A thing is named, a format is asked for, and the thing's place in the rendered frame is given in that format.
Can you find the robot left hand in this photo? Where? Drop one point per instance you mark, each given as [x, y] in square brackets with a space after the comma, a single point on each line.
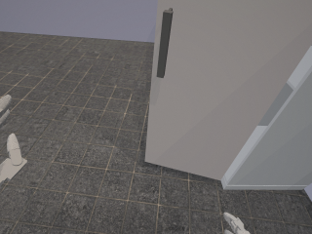
[11, 166]

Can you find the handle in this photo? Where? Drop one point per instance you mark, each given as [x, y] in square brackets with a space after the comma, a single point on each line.
[164, 42]

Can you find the robot right hand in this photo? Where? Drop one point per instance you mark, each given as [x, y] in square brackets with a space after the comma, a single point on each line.
[236, 224]

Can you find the fridge door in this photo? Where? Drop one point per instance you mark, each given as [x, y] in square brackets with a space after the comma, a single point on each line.
[227, 61]

